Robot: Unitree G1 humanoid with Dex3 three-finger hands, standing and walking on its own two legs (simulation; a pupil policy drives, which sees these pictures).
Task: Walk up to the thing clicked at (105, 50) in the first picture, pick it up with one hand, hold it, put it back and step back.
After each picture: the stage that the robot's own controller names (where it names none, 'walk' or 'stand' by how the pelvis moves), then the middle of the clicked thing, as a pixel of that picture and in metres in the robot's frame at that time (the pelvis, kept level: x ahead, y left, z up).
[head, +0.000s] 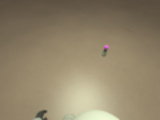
stand; (105, 51) +1.40 -0.36 -0.65
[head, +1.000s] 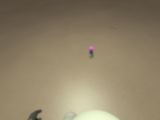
walk; (91, 52) +1.31 +0.02 -0.62
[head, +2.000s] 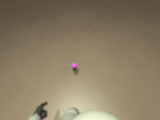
walk; (74, 69) +0.82 +0.26 -0.64
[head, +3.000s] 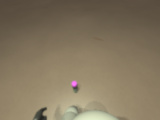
walk; (75, 87) +0.53 +0.22 -0.65
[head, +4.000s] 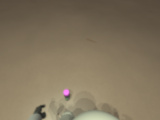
stand; (66, 95) +0.39 +0.22 -0.64
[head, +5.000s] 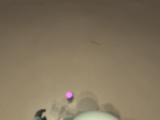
stand; (69, 97) +0.38 +0.19 -0.65
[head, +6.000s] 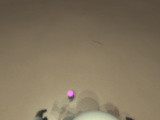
stand; (70, 96) +0.39 +0.18 -0.66
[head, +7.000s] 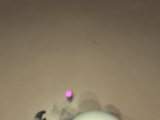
stand; (69, 96) +0.39 +0.21 -0.66
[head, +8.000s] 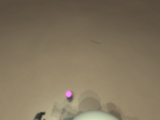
stand; (69, 97) +0.39 +0.21 -0.66
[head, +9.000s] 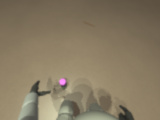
go down; (63, 84) +0.40 +0.23 -0.58
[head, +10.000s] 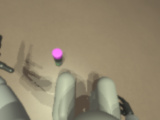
go down; (58, 58) +0.45 +0.25 -0.25
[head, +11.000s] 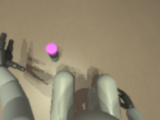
close in; (53, 54) +0.45 +0.26 -0.23
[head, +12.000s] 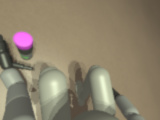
close; (25, 49) +0.44 +0.29 -0.15
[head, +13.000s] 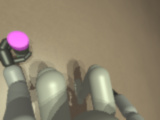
close; (21, 48) +0.43 +0.30 -0.16
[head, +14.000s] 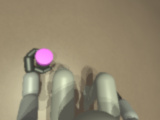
lift; (43, 62) +0.33 +0.28 -0.10
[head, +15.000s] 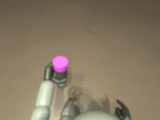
lift; (61, 74) +0.31 +0.17 +0.05
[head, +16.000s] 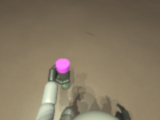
hold; (64, 76) +0.31 +0.16 +0.02
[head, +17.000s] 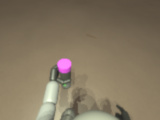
hold; (65, 76) +0.31 +0.15 +0.02
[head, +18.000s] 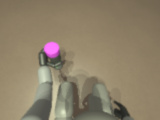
crouch; (55, 58) +0.42 +0.20 -0.05
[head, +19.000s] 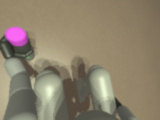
lower; (24, 47) +0.44 +0.28 -0.18
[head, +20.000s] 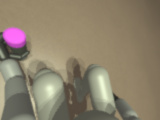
lower; (18, 48) +0.43 +0.30 -0.16
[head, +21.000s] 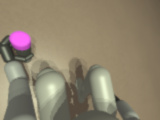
lower; (23, 50) +0.42 +0.29 -0.16
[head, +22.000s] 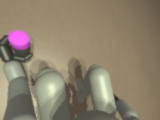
lower; (22, 50) +0.42 +0.29 -0.17
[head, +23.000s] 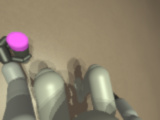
loosen; (21, 51) +0.42 +0.29 -0.16
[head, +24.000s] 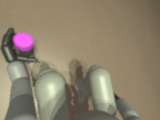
withdraw; (26, 51) +0.42 +0.28 -0.16
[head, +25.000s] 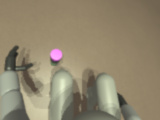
walk; (55, 59) +0.42 +0.24 -0.21
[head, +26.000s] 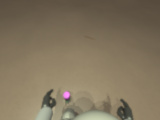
stand; (67, 98) +0.36 +0.19 -0.58
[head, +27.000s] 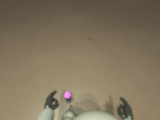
stand; (68, 98) +0.37 +0.20 -0.60
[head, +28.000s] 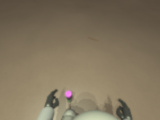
stand; (69, 97) +0.37 +0.19 -0.60
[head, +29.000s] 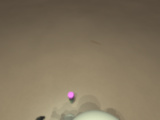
walk; (71, 98) +0.39 +0.19 -0.65
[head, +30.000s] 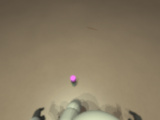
walk; (73, 81) +0.52 +0.21 -0.63
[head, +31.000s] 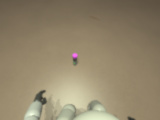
walk; (74, 59) +0.83 +0.18 -0.62
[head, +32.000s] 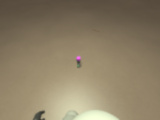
stand; (78, 62) +1.03 +0.20 -0.64
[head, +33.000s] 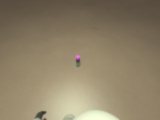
stand; (77, 61) +1.02 +0.18 -0.66
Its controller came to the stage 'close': yes
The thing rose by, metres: 0.67
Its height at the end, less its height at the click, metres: +0.00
